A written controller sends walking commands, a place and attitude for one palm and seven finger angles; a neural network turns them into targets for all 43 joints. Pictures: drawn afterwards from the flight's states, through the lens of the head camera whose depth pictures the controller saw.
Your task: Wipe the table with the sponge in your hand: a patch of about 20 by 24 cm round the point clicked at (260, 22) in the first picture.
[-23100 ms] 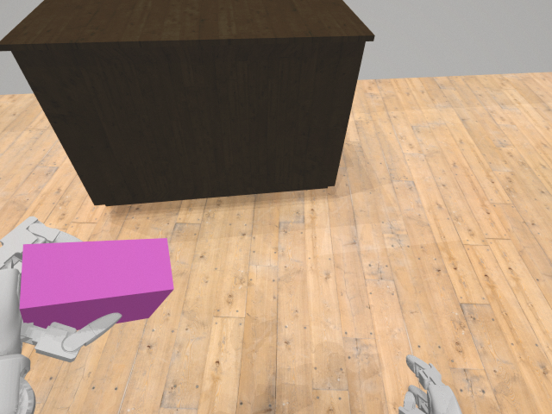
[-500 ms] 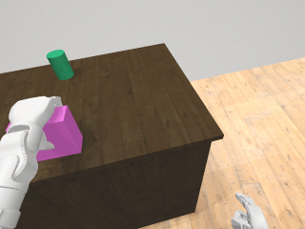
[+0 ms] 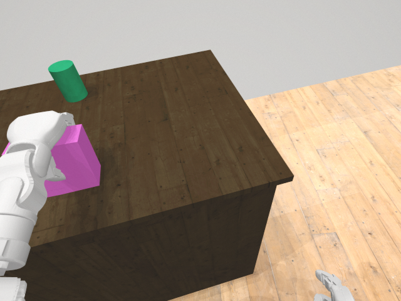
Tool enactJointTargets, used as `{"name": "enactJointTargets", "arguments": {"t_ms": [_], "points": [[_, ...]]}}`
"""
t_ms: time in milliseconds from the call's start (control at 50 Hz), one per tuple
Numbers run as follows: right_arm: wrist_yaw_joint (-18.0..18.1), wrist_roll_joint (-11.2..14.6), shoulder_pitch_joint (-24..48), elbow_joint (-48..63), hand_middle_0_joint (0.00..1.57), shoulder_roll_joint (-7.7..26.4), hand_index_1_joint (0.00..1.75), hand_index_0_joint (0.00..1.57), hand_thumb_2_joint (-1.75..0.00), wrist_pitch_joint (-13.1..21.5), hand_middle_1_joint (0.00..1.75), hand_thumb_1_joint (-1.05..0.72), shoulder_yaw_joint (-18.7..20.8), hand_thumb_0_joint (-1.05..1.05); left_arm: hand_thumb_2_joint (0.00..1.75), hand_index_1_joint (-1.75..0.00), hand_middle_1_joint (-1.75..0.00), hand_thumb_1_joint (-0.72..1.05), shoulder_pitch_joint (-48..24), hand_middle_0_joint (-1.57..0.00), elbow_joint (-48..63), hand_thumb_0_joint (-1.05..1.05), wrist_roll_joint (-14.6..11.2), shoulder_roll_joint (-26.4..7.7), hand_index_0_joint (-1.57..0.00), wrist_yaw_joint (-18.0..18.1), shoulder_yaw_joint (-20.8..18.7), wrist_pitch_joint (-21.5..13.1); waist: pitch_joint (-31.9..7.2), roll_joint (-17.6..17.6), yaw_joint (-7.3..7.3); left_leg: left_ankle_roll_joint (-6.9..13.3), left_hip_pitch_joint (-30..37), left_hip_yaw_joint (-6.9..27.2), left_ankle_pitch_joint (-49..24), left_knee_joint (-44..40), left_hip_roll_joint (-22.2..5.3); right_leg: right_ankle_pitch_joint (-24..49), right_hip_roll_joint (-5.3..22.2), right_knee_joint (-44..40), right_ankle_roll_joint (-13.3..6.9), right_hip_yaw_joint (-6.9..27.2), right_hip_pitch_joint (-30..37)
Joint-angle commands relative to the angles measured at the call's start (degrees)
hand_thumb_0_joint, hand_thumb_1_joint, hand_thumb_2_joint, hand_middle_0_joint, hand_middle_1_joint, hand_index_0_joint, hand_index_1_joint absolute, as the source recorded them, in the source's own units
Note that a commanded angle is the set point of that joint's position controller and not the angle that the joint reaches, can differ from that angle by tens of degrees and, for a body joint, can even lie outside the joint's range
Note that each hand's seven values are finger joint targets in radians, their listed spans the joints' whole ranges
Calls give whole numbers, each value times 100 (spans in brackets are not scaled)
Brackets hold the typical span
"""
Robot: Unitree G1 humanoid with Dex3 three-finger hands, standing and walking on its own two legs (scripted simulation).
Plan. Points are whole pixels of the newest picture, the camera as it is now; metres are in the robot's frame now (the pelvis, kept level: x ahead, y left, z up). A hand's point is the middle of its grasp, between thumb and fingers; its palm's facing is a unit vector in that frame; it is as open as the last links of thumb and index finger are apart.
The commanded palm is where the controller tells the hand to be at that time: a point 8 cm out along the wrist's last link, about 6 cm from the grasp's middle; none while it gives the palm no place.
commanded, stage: wipe forward along the first lane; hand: left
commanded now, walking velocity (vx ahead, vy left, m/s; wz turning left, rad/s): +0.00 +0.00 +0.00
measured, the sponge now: (63, 169) +0.33 +0.33 +0.09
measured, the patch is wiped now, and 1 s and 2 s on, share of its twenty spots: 0.20 0.40 0.50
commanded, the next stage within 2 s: slide across to the middle lane in 0.66 s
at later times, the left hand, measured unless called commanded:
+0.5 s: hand (55, 134) +0.38 +0.35 +0.15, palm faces -0.09 +0.01 -1.00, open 10.2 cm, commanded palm +0.37 +0.34 +0.18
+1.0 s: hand (63, 122) +0.42 +0.35 +0.15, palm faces -0.09 +0.04 -1.00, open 10.2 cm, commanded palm +0.41 +0.33 +0.20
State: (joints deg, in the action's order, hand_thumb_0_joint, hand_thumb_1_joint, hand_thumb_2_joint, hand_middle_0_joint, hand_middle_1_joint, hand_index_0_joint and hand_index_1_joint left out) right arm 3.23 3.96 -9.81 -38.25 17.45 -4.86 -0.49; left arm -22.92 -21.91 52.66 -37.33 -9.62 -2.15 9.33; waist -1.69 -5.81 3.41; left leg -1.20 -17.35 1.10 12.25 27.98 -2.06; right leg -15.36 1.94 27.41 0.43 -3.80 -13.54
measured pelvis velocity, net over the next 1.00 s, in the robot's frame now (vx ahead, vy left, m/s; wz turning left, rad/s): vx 0.01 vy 0.02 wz -0.02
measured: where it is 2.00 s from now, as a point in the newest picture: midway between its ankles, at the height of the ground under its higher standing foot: outside the picture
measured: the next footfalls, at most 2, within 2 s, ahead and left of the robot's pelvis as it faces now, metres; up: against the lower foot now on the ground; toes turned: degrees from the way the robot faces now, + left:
none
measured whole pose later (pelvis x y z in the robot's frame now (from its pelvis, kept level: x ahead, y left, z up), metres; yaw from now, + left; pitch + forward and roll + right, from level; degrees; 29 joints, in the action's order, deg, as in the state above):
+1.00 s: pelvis +0.01 +0.02 +0.00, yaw -1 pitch +6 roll -1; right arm 2.8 4.2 -15.7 -40.9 17.5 -7.6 1.2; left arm -39.7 -42.9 55.5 -41.4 -6.5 -1.3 0.7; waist -2.6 -4.2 1.0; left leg -0.2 -21.8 0.0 13.1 28.5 -1.8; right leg -14.6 2.2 25.6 1.3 -2.6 -17.4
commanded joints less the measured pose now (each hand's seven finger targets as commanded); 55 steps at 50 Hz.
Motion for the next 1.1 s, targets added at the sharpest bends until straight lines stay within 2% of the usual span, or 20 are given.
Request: {"name": "enactJointTargets", "arguments": {"t_ms": [0,80,120,180,240,280,340,380,420,480,520,560,580,740,820,880,920,980,1000,1080], "points": [[89,-3,404,743,20,755,30,20,-90,217,30,-90,281,0,130,-160,-160,10,-1431,-120,-125,0,216,-1307,-120,70,-221,-95,-741,839,-162,392,476,-228,-500,-243,414,665,-379,-568,-281,0,-122],[65,16,355,767,20,753,30,20,-90,179,30,-90,301,0,130,-160,-160,10,-1570,-120,-195,0,258,-1444,-120,65,-335,-224,-943,649,-123,388,484,-198,-683,-209,411,886,-384,-535,-330,37,-39],[57,3,270,732,20,768,30,20,-90,133,30,-90,319,0,130,-160,-160,10,-1626,-120,-285,0,240,-1271,-120,69,-145,-236,-913,710,-192,402,485,-236,-648,-173,414,880,-372,-531,-293,10,-104],[73,8,236,702,20,798,30,20,-90,108,30,-90,320,0,130,-160,-160,10,-1774,-120,-510,0,260,-1667,-120,90,-477,-311,-893,770,-155,407,405,-210,-731,-177,403,1003,-383,-531,-318,39,-53],[64,-5,108,666,20,817,30,20,-90,68,30,-90,358,0,130,-160,-160,10,-1781,-120,-662,0,275,-1532,-120,96,-330,-376,-959,796,-190,418,426,-237,-747,-149,406,1023,-379,-505,-297,22,-90],[67,0,149,681,20,825,30,20,-90,57,30,-90,355,0,130,-160,-160,10,-1810,-120,-629,0,271,-1837,-120,104,-600,-448,-1088,662,-132,425,425,-233,-890,-132,401,1203,-371,-487,-326,70,24],[54,0,52,644,20,837,30,20,-90,-3,30,-90,374,0,130,-160,-160,10,-1954,-120,-777,0,297,-1655,-120,119,-384,-472,-983,731,-220,423,381,-267,-761,-134,396,1054,-376,-497,-290,32,-130],[58,13,40,643,20,842,30,20,-90,4,30,-90,368,0,130,-160,-160,10,-2096,-120,-869,0,312,-1877,-120,138,-558,-536,-1012,645,-184,423,355,-215,-799,-164,396,1039,-390,-496,-335,43,-119],[52,-4,-89,586,20,854,30,20,-90,-14,30,-90,399,0,130,-160,-160,10,-2224,-120,-1022,0,365,-1689,-120,146,-356,-553,-1021,696,-267,435,401,-260,-812,-110,386,1083,-388,-480,-309,36,-219],[42,12,-75,603,20,846,30,20,-90,-30,30,-90,387,0,130,-160,-160,10,-2386,-120,-1080,0,402,-1836,-120,165,-452,-638,-1118,564,-229,422,361,-205,-828,-144,393,1036,-399,-472,-358,48,-198],[23,3,-181,560,20,849,30,20,-90,-48,30,-90,412,0,130,-160,-160,10,-2462,-120,-1199,0,423,-1564,-120,185,-199,-660,-1088,604,-307,435,425,-233,-823,-94,379,1040,-403,-460,-338,29,-319],[40,6,-215,533,20,869,30,20,-90,-77,30,-90,414,0,130,-160,-160,10,-2529,-120,-1399,0,428,-1797,-120,217,-376,-670,-1091,783,-304,437,342,-225,-717,-107,383,962,-400,-492,-322,42,-290],[51,17,-179,524,20,868,30,20,-90,-60,30,-90,396,0,130,-160,-160,10,-2716,-120,-1406,0,425,-1890,-120,215,-442,-725,-1114,639,-289,433,356,-206,-797,-143,364,1019,-401,-489,-359,55,-308],[59,4,-507,367,20,870,30,20,-90,-72,30,-90,421,0,130,-160,-160,10,-3379,-120,-2078,0,608,-1827,-120,246,-174,-912,-1121,658,-442,439,345,-216,-622,-120,360,829,-409,-503,-340,53,-514],[28,-9,-506,425,20,829,30,20,-90,-69,30,-90,449,0,130,-160,-160,10,-3441,-120,-1665,0,510,-1563,-120,268,-14,-1041,-1496,452,-429,453,596,-216,-980,-69,339,1173,-406,-480,-365,82,-345],[32,25,-352,465,20,821,30,20,-90,-65,30,-90,426,0,130,-160,-160,10,-3440,-120,-1447,0,310,-1681,-120,338,-228,-1067,-1541,438,-343,441,581,-151,-1092,-158,333,1255,-401,-516,-396,74,-194],[18,21,-369,437,20,796,30,20,-90,-63,30,-90,449,0,130,-160,-160,10,-3430,-120,-1284,0,252,-1383,-120,419,-15,-1000,-1486,404,-394,451,718,-151,-1007,-182,320,1101,-414,-540,-368,42,-278],[28,51,-219,408,20,792,30,20,-90,-15,30,-90,403,0,130,-160,-160,10,-3669,-120,-1133,0,187,-1472,-120,497,-94,-831,-1476,392,-357,425,710,-100,-1000,-295,312,1041,-418,-585,-394,26,-217],[30,41,-232,382,20,787,30,20,-90,-7,30,-90,410,0,130,-160,-160,10,-3805,-120,-1118,0,206,-1203,-120,513,200,-749,-1445,334,-436,442,798,-144,-979,-266,334,1040,-414,-578,-371,44,-259],[34,48,-117,382,20,767,30,20,-90,65,30,-90,372,0,130,-160,-160,10,-4042,-120,-959,0,242,-1359,-120,547,81,-493,-1620,303,-369,410,852,-95,-1182,-325,331,1183,-408,-595,-407,27,-71]]}}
